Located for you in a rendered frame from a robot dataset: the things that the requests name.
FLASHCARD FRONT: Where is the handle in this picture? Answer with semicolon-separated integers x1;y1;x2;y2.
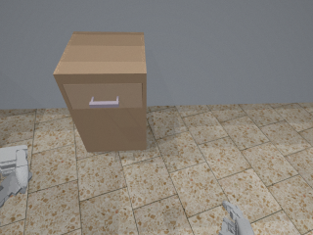
89;96;119;109

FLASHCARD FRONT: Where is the cabinet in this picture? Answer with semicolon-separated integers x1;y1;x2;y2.
53;31;147;153

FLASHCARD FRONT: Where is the left robot hand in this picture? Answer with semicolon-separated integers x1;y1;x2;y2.
0;145;33;208

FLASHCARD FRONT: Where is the drawer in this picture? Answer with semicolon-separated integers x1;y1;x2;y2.
63;83;143;109

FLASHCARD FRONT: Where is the right robot hand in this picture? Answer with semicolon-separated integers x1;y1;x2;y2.
218;200;255;235

